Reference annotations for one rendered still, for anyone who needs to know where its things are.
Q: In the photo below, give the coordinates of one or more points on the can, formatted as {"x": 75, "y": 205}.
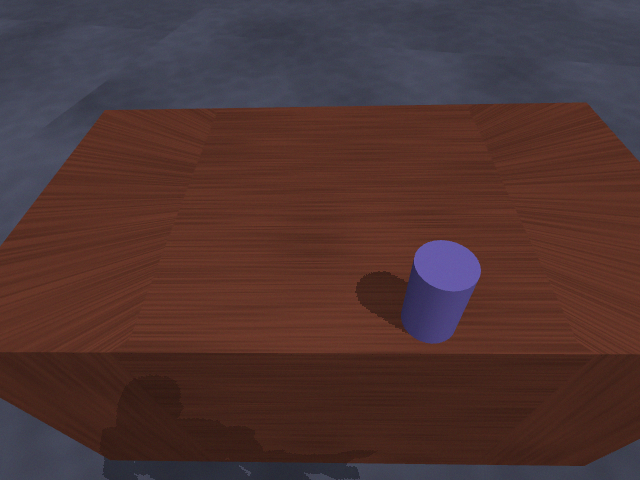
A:
{"x": 442, "y": 279}

